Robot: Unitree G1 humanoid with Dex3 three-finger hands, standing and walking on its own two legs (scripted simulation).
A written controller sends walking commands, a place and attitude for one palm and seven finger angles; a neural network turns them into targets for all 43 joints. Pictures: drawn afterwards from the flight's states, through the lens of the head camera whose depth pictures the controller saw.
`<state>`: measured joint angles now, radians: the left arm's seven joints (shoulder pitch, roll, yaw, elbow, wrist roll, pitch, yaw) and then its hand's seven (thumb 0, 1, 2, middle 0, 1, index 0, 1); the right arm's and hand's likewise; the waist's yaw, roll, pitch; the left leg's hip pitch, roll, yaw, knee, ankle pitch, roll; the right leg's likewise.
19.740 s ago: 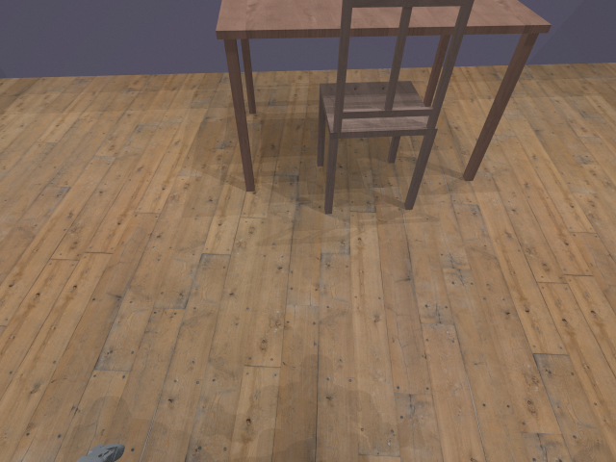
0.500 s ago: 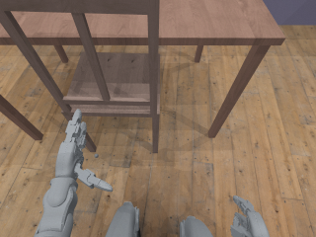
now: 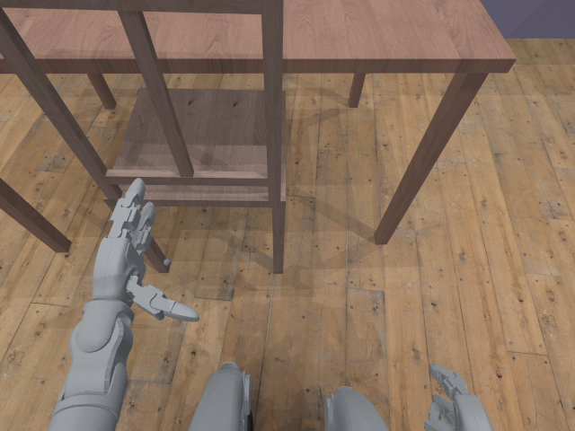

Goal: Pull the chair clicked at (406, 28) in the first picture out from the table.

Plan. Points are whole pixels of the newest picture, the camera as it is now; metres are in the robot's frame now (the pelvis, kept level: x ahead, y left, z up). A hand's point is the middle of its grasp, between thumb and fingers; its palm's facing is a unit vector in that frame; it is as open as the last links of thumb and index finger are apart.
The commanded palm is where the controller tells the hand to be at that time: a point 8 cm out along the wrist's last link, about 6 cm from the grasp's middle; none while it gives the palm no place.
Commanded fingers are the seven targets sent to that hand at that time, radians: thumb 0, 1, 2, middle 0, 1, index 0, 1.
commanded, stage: aim the fingers beside a spindle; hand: left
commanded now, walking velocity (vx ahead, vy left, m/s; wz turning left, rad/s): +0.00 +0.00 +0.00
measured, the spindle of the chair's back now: (165, 111) +0.60 +0.23 +0.04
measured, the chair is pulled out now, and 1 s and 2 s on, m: -0.09 -0.09 -0.09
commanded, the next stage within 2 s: push the fingers through the gap in 1.46 s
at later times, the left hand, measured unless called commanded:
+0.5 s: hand (172, 252) +0.35 +0.17 +0.03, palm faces +0.03 -1.00 -0.04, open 16.9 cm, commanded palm +0.33 +0.22 +0.03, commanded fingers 0.00 -0.50 0.30 -0.06 -0.08 -0.06 -0.08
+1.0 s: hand (179, 244) +0.36 +0.16 +0.02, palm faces +0.02 -1.00 -0.04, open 16.9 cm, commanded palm +0.33 +0.22 +0.02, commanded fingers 0.00 -0.50 0.30 -0.06 -0.08 -0.06 -0.08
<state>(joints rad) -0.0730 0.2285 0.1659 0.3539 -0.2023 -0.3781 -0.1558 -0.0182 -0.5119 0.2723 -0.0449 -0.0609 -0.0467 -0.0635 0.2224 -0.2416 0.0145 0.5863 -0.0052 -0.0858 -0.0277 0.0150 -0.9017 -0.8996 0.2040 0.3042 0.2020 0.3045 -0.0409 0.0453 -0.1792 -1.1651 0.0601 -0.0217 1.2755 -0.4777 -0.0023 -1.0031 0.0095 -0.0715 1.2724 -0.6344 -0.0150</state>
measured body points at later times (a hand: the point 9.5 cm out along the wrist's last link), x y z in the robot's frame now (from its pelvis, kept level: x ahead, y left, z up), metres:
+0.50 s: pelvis +0.00 +0.00 +0.00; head +0.10 +0.01 +0.44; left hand +0.34 +0.22 +0.03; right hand +0.15 -0.24 -0.11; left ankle +0.06 +0.12 -0.62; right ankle -0.01 -0.12 -0.62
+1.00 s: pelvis +0.00 +0.00 +0.00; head +0.10 +0.00 +0.44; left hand +0.35 +0.22 +0.03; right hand +0.13 -0.25 -0.12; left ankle +0.06 +0.12 -0.62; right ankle -0.01 -0.12 -0.62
